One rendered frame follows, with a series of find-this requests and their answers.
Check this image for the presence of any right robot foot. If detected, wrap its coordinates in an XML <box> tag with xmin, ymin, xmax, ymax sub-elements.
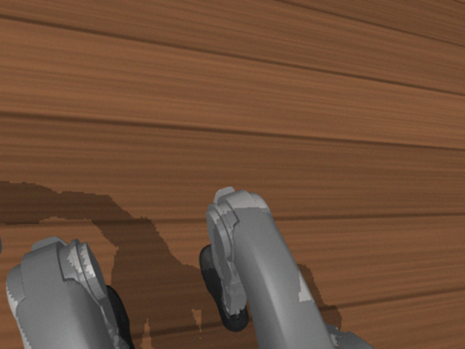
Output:
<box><xmin>199</xmin><ymin>244</ymin><xmax>248</xmax><ymax>332</ymax></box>

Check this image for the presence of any left robot foot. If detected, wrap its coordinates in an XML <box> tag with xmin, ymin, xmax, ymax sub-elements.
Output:
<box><xmin>106</xmin><ymin>285</ymin><xmax>135</xmax><ymax>349</ymax></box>

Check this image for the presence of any right robot hand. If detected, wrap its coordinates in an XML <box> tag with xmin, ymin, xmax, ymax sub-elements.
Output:
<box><xmin>325</xmin><ymin>323</ymin><xmax>375</xmax><ymax>349</ymax></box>

